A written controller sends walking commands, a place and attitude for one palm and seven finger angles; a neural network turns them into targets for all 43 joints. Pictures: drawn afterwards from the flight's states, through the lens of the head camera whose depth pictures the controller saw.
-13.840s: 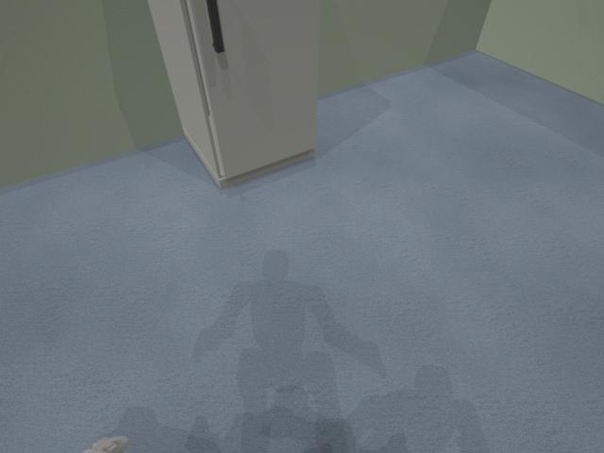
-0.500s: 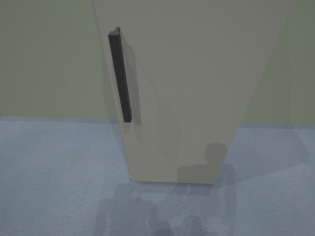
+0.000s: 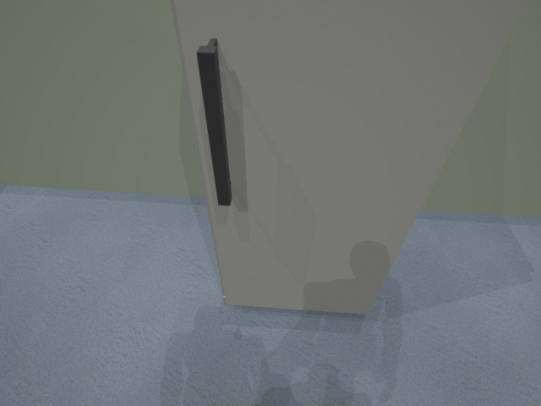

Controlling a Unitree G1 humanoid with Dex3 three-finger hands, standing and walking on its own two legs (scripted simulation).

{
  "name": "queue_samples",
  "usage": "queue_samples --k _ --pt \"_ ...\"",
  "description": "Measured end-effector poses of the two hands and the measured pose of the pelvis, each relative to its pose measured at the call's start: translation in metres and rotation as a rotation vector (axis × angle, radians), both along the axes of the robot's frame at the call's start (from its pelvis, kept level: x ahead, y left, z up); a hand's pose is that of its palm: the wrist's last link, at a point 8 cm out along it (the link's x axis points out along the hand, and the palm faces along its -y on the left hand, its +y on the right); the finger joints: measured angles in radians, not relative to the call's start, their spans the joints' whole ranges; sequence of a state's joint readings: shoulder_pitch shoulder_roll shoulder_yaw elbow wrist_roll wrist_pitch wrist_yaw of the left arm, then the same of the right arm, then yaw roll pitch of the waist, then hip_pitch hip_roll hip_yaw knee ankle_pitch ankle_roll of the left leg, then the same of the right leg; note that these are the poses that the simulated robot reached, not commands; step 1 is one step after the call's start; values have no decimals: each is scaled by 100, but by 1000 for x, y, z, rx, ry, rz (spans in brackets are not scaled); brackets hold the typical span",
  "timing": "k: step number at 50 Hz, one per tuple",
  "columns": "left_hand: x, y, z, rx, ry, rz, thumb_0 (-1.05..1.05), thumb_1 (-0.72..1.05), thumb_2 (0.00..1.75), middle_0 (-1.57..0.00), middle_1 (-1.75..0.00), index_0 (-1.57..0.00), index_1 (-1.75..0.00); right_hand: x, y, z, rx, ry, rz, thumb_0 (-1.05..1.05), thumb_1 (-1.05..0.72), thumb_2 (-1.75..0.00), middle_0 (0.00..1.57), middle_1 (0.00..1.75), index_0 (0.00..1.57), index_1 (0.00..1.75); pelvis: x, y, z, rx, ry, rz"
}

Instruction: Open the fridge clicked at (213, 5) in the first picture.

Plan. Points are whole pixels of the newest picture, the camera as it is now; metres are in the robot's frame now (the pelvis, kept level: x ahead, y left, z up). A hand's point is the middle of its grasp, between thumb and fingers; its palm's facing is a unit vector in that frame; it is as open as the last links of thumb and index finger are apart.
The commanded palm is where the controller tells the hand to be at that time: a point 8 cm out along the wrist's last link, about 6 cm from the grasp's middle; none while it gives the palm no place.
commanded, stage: look again from close up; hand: left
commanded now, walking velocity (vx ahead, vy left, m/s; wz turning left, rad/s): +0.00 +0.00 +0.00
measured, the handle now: (220, 133) +0.57 +0.14 +0.11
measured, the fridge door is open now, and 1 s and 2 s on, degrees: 0 0 0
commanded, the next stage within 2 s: raise the hand to about handle height in 1.02 s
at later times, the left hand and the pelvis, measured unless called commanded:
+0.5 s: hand out of the picture +0.03 +0.15 -0.17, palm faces +0.03 -0.98 -0.18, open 7.3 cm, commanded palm none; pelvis +0.04 -0.01 +0.01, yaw +0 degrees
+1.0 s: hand out of the picture +0.04 +0.15 -0.17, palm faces +0.03 -0.98 -0.19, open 7.3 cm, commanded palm none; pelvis +0.05 -0.02 +0.01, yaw +0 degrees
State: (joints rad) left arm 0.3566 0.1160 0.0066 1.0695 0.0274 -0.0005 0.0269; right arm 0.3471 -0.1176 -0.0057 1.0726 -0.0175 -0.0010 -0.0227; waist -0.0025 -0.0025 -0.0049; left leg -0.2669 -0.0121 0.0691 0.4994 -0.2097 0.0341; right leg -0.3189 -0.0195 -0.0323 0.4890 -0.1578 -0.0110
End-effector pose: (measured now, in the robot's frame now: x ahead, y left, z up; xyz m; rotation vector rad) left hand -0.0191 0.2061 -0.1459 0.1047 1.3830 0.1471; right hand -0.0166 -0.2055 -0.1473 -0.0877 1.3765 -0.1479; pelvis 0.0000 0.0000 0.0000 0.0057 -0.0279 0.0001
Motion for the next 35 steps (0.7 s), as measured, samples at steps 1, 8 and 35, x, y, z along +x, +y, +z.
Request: queue_samples --k 1,8,35 --pt "0 0 0 2 0 2 1 91 90 -20 -30 -20 -30 2 0 0 1 -1 2 0 -90 -90 19 30 20 30 1 0 0 1 0 1" --pt "6 1 4 16 6 10 1 91 90 -20 -30 -20 -30 15 -2 -1 7 -3 9 0 -90 -90 19 30 20 30 11 -1 1 3 9 3" --pt "58 -4 10 38 -16 -20 1 93 90 -20 -30 -20 -30 48 -15 3 0 11 6 0 -91 -90 19 30 20 30 44 -14 6 3 2 -6"
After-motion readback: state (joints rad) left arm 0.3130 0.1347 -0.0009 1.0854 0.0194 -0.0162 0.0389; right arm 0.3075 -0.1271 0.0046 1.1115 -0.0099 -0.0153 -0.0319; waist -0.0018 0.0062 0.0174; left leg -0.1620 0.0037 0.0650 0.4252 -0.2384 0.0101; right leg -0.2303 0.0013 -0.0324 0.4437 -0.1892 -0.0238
